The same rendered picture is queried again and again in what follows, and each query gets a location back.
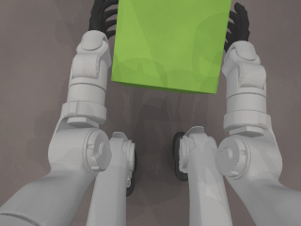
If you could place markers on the right robot forearm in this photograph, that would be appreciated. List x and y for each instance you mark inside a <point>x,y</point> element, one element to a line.
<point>246,94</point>

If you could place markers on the robot left upper arm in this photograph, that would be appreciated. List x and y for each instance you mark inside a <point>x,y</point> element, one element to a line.
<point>76,156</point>

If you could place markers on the right robot hand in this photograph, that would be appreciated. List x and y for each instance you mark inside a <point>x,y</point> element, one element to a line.
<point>239,27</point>

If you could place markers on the left robot forearm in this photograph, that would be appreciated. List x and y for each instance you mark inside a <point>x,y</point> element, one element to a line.
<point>87,84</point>

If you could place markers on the robot right upper arm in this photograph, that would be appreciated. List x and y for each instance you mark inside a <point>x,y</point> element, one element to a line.
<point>252,167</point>

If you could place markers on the robot right thigh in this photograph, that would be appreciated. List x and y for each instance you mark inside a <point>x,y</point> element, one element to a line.
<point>208,201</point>

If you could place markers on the carton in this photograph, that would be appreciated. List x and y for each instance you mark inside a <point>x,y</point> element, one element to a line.
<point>170,45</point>

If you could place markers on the left robot hand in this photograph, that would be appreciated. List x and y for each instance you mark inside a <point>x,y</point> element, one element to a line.
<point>97,20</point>

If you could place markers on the right robot shin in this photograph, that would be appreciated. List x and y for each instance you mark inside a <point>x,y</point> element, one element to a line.
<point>198,130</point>

